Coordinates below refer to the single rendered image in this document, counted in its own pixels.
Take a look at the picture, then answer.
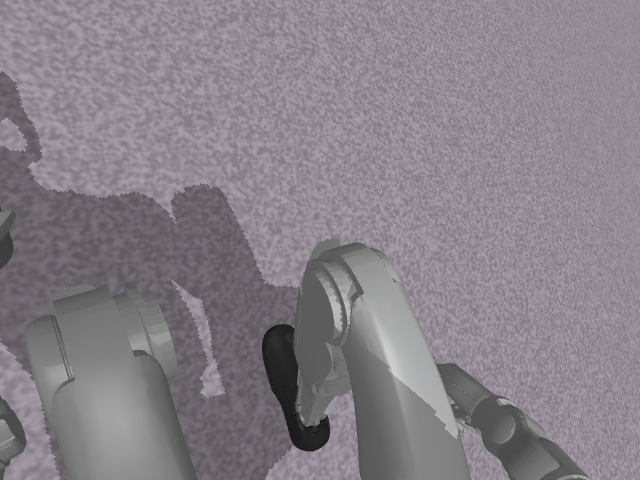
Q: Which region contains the left robot arm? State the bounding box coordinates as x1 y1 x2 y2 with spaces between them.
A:
0 396 26 480

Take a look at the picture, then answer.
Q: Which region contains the right robot arm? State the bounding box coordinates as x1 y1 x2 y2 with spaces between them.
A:
471 395 591 480

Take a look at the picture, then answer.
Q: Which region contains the left robot hand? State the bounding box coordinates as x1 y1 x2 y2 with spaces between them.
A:
0 209 16 241

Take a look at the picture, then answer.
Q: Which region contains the can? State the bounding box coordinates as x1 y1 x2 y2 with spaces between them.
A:
0 207 14 269

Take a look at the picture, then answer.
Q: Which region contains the right robot hand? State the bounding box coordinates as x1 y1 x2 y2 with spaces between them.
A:
433 357 494 433

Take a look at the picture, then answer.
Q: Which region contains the right robot foot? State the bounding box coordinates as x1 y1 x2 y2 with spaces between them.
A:
262 324 330 451

